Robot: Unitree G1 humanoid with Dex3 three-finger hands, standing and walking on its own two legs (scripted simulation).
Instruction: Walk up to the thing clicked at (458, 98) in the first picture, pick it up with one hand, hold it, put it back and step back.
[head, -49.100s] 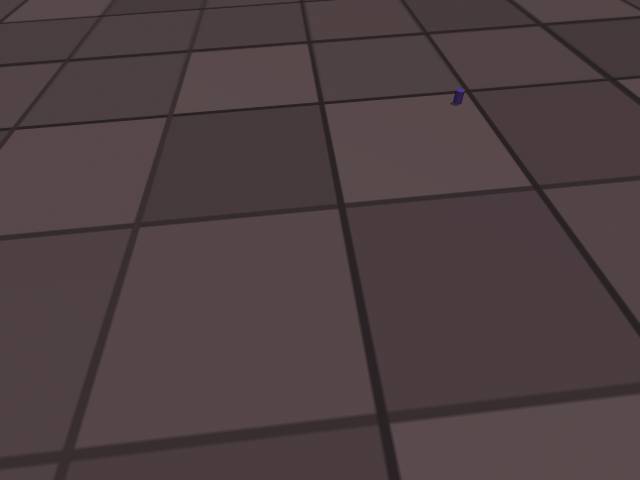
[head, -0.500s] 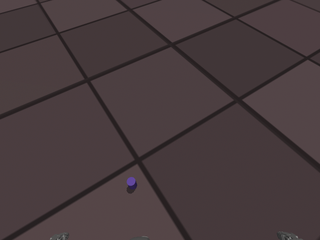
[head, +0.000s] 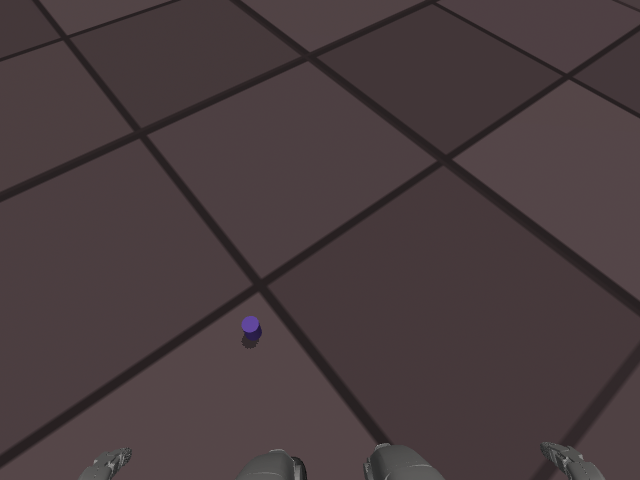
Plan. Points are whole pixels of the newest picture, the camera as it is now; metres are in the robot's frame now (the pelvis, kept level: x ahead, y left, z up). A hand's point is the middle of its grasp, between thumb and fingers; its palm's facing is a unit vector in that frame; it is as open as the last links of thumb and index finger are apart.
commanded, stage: step back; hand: left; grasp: from above
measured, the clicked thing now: (252, 328) +0.54 +0.22 -0.72
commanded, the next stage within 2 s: none
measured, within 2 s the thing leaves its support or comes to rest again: neither
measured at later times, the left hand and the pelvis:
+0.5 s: hand out of the picture -0.01 +0.25 -0.15, palm faces +0.03 -0.92 -0.38, open 7.4 cm; pelvis -0.15 -0.02 -0.01, yaw +3 degrees
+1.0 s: hand out of the picture -0.25 +0.19 -0.13, palm faces -0.01 -0.91 -0.42, open 7.4 cm; pelvis -0.31 -0.08 +0.00, yaw -1 degrees
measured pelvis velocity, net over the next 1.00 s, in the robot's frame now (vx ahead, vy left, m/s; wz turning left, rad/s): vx -0.31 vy -0.08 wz -0.02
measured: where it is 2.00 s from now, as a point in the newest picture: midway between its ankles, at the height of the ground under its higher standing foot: outside the picture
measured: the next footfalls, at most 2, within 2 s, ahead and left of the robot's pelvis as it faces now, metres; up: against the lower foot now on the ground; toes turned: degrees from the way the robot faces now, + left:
right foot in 0.10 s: -0.01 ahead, -0.14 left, +0.00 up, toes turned +3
left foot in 0.46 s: -0.12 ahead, +0.10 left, +0.00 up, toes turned +1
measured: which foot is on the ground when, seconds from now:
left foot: down 0.00-0.12, up 0.14-0.44, down 0.46-0.90, up 0.92-1.00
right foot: up 0.00-0.08, down 0.10-0.50, up 0.52-0.84, down 0.86-1.00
